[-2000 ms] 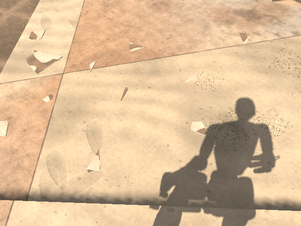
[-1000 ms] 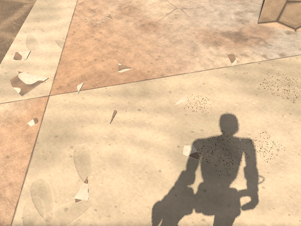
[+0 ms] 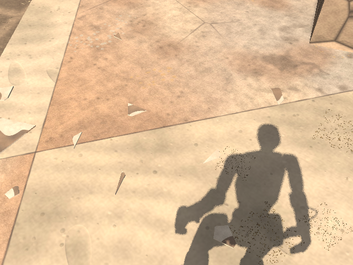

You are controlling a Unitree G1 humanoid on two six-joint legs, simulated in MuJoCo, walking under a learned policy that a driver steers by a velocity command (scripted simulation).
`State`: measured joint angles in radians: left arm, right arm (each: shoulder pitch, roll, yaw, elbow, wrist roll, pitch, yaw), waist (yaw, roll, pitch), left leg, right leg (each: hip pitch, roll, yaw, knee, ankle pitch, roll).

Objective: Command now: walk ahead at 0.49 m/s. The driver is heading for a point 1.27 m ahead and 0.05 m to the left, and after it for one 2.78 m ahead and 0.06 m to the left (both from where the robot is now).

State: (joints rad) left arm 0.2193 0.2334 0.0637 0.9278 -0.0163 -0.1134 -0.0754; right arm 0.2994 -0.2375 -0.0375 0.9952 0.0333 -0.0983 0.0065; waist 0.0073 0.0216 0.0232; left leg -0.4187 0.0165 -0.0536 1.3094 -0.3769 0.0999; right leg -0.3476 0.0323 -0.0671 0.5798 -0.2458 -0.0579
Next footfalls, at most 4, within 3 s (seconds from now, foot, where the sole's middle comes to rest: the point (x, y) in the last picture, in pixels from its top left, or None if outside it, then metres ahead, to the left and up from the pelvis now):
0.42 left None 0.40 0.17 -0.88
0.92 right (198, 221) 0.71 -0.05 -0.88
1.48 left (147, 165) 1.01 0.19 -0.88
2.02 right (194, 120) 1.31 -0.05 -0.88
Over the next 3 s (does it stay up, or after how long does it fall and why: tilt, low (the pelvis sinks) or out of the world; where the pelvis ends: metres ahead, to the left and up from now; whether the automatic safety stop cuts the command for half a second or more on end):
stays up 1.65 0.09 -0.11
